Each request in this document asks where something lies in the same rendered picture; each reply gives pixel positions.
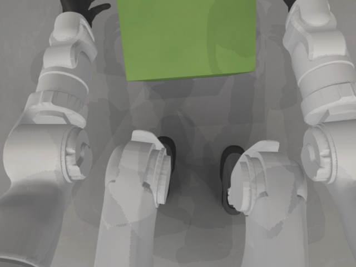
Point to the right robot upper arm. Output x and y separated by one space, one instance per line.
329 155

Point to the robot left thigh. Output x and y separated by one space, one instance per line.
126 233

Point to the right robot hand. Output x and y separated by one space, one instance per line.
289 3

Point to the left robot forearm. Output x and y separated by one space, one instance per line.
64 81

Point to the left robot hand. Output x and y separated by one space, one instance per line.
82 6

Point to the right robot forearm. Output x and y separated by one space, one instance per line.
322 65

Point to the robot right foot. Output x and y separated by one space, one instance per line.
228 161

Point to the carton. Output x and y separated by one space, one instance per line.
182 39

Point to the left robot upper arm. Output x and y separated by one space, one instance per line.
43 162

